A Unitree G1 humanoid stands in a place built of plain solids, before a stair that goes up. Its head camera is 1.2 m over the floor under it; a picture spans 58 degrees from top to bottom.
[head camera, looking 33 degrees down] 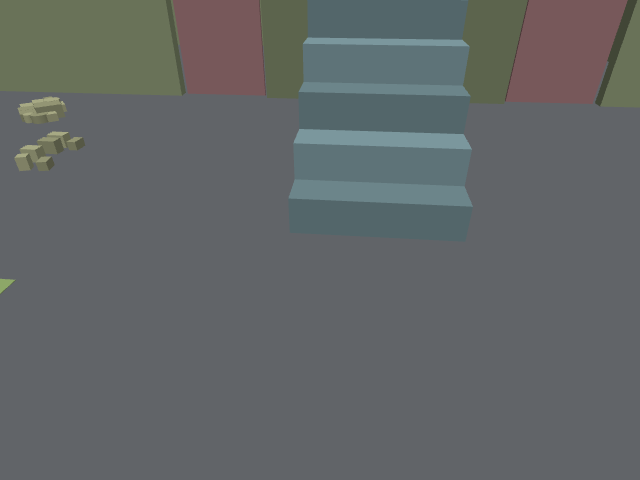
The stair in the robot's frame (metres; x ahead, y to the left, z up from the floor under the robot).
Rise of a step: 0.20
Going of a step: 0.22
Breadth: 0.90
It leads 5 degrees to the right of straight ahead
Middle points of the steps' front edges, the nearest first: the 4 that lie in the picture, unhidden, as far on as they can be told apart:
1.87 -0.29 0.20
2.10 -0.31 0.40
2.32 -0.33 0.61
2.54 -0.35 0.81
